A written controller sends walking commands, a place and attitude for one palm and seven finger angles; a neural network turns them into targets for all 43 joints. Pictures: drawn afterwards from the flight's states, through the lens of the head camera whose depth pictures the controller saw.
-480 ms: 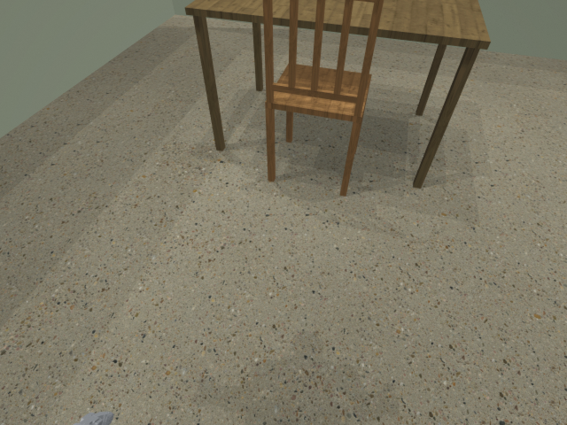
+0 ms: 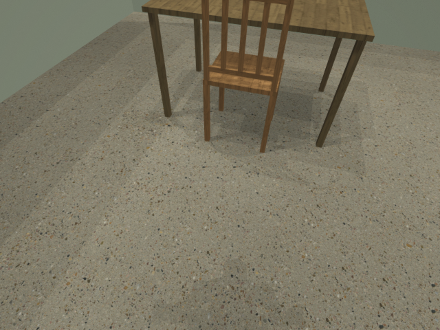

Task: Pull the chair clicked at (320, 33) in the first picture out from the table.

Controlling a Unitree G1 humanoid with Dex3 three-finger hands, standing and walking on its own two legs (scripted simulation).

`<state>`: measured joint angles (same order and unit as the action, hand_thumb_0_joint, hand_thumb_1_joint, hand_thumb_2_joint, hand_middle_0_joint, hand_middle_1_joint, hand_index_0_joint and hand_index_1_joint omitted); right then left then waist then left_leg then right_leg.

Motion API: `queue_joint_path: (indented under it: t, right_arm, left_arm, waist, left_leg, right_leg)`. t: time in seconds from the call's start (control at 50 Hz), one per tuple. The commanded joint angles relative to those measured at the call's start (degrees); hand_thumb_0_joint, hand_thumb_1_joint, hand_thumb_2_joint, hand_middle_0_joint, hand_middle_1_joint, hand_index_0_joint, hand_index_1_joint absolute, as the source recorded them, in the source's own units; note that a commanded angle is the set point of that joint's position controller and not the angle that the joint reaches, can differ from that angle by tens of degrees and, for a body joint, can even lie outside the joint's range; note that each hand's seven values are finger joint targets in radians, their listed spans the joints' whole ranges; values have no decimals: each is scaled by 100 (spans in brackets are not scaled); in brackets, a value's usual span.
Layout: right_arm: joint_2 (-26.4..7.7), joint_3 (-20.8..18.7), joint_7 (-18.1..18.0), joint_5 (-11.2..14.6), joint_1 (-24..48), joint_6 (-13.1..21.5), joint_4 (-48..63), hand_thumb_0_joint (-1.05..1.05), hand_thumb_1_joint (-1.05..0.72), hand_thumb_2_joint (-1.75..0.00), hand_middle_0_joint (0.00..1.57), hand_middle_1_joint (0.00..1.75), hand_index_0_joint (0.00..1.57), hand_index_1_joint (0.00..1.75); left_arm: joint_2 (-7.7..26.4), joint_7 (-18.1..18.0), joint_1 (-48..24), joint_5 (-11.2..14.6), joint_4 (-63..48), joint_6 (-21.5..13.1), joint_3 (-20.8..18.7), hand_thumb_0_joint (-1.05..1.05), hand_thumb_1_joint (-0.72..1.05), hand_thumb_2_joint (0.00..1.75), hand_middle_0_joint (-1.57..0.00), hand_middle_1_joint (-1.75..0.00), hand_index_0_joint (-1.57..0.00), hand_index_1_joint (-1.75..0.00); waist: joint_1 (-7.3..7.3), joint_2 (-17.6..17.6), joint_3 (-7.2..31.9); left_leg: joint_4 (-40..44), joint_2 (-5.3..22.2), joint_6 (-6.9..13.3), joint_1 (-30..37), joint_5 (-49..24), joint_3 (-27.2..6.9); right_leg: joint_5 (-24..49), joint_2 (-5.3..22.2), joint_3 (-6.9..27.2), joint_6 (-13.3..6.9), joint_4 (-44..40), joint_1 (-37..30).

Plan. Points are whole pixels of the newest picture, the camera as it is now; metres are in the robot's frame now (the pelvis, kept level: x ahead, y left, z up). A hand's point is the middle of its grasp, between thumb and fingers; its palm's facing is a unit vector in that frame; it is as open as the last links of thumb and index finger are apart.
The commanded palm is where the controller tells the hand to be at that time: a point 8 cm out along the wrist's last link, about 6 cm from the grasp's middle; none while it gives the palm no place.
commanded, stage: stand and wait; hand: left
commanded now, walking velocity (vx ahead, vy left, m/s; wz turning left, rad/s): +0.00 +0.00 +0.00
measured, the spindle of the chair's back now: (243, 38) +1.36 -0.02 -0.06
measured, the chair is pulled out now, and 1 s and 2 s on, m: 0.00 0.00 0.00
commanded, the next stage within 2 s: look at it before walking up in 0.34 s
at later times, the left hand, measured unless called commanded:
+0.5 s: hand out of the picture +0.06 +0.24 -0.16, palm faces -0.03 -0.95 -0.32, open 7.4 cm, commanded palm none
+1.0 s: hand out of the picture +0.05 +0.25 -0.16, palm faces -0.03 -0.95 -0.32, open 7.4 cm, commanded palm none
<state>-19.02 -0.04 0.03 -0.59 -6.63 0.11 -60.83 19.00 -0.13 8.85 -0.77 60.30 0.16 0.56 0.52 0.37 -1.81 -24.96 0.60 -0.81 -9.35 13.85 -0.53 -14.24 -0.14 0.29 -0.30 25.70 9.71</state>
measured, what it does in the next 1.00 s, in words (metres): stands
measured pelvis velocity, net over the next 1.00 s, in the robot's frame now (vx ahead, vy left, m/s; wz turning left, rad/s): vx -0.01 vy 0.01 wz -0.01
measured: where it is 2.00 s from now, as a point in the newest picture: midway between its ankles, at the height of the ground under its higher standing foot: (224, 322)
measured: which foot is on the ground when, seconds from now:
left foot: down 0.00-1.00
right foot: down 0.00-1.00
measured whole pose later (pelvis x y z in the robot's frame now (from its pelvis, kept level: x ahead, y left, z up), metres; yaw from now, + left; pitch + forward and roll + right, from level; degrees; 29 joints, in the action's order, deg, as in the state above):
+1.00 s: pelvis -0.01 +0.01 +0.00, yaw +0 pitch -2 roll +0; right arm -18.1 0.2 0.2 -0.2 -7.2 0.4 -63.7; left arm 18.8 -0.2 9.3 -0.9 62.4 -0.2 0.7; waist 0.5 0.7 -1.9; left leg -22.1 0.3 -0.4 -8.4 11.8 -0.1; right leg -11.9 0.2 0.7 0.2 22.6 8.8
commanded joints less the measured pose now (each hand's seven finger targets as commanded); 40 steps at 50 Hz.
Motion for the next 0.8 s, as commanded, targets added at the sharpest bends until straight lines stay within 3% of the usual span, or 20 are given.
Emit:
queue_joint_path:
  t: [0.0, 0.5, 0.7, 0.78]
  right_arm:
    - [-1103, -205, -81, -8, 280, 156, 328, 0, -90, -90, 20, 30, 20, 30]
    - [-1053, -187, -55, 3, 105, 144, 69, 0, -90, -90, 20, 30, 20, 30]
    - [-1037, -191, -65, 17, 116, 165, 70, 0, -90, -90, 20, 30, 20, 30]
    - [-1025, -179, -67, 17, 129, 161, 43, 0, -90, -90, 20, 30, 20, 30]
  left_arm:
    - [1175, -66, -273, 31, -364, -158, -258, 0, 90, 90, -20, -30, -20, -30]
    - [1097, -64, -189, 14, -199, -149, -210, 0, 90, 90, -20, -30, -20, -30]
    - [1069, -69, -121, 17, -183, -164, -209, 0, 90, 90, -20, -30, -20, -30]
    - [1058, -71, -118, 17, -159, -155, -199, 0, 90, 90, -20, -30, -20, -30]
  waist:
    - [-39, 62, 459]
    - [-46, 50, 217]
    - [-45, -15, 404]
    - [-35, -53, 308]
  left_leg:
    - [364, 549, 248, 73, -870, -421]
    - [575, 570, 224, 25, -579, -494]
    - [559, 615, 226, 157, -924, -478]
    - [616, 613, 232, 113, -872, -500]
  right_leg:
    - [912, 686, 657, -206, -524, -110]
    - [338, 657, 711, -165, -744, 115]
    - [879, 672, 655, -162, -652, -67]
    - [808, 675, 649, -145, -682, -74]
